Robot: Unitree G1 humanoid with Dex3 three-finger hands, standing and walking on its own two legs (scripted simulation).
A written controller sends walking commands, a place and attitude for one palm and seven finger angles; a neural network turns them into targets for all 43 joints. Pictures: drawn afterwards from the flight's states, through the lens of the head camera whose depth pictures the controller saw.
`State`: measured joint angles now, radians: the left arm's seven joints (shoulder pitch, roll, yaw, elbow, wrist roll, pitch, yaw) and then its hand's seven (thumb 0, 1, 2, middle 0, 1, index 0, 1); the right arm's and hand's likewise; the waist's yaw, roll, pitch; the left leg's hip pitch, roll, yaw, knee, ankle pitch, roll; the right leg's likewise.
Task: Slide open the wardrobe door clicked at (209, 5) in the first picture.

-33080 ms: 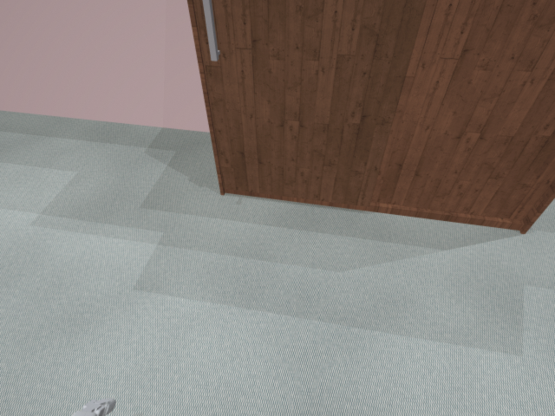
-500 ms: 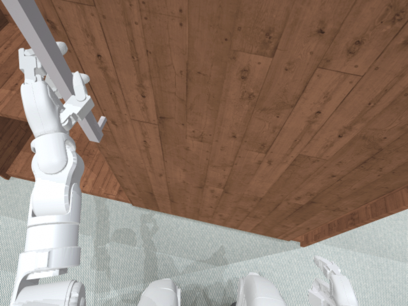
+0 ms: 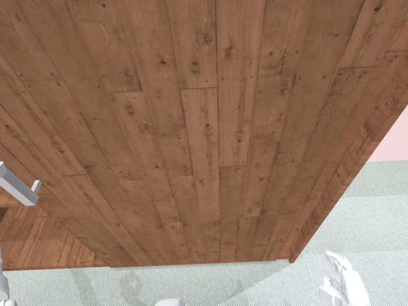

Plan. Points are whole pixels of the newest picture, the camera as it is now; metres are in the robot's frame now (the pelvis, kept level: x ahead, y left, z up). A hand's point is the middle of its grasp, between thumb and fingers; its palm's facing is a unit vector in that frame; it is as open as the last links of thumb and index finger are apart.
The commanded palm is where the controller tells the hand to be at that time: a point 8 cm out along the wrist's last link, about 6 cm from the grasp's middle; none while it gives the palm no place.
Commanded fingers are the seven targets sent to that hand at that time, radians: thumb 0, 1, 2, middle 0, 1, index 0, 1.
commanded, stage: stop walking and hold the door there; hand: left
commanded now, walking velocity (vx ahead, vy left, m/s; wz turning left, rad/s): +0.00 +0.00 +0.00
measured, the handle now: out of the picture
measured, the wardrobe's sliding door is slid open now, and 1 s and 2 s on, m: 0.66 0.66 0.66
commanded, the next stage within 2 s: none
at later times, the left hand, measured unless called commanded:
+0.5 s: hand out of the picture +0.31 +0.40 +0.15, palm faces +0.66 -0.71 -0.26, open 6.6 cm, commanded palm +0.25 +0.41 +0.11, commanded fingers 0.00 0.90 0.90 -0.45 -1.40 -0.45 -1.40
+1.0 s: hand out of the picture +0.31 +0.40 +0.15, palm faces +0.64 -0.72 -0.27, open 6.4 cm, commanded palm +0.26 +0.41 +0.11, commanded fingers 0.00 0.90 0.90 -0.45 -1.40 -0.45 -1.40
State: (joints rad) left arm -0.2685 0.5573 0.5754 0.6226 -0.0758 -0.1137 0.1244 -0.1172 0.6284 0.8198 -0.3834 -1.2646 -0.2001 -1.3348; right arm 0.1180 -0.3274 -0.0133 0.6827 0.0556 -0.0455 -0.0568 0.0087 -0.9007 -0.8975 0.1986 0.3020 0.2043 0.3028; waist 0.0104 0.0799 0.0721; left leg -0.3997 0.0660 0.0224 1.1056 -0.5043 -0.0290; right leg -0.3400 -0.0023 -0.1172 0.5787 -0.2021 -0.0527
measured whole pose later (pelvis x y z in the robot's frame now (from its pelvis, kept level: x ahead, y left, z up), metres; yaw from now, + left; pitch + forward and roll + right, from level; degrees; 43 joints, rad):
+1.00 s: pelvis -0.05 +0.01 +0.01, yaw -2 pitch +0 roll -1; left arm -0.50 0.65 0.47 1.05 -0.04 -0.21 0.12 -0.10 0.63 0.84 -0.34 -1.29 -0.27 -1.36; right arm 0.35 -0.32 -0.01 0.77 0.07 -0.03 -0.10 0.01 -0.90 -0.90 0.20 0.30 0.20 0.30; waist -0.01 0.06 -0.02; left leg -0.33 0.05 0.09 0.53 -0.19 0.02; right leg -0.27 -0.02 -0.03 0.50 -0.22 0.02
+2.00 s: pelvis -0.11 +0.18 +0.00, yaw +5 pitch -2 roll +0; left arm -0.59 0.30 0.16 0.49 -0.08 -0.11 0.11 -0.11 0.74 0.78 -0.45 -1.40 -0.26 -1.40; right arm 0.16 -0.20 0.05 0.70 0.04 -0.04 -0.06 0.01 -0.90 -0.90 0.20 0.30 0.21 0.30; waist 0.01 0.05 0.21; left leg -0.41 0.08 0.03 0.83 -0.41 -0.03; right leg -0.30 0.02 -0.12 0.64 -0.32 -0.08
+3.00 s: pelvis -0.17 +0.19 +0.00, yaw +5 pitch +5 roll +0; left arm -0.87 0.38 0.23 1.09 -0.01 -0.24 0.06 0.00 -0.20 0.37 -0.36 -1.32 -0.32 -1.36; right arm 0.36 -0.30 -0.01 0.73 0.03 -0.12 -0.02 0.01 -0.90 -0.90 0.20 0.30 0.20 0.30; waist -0.09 -0.02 -0.03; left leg -0.49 0.04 0.07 0.63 -0.24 0.01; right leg -0.49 -0.01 -0.06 0.65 -0.26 -0.03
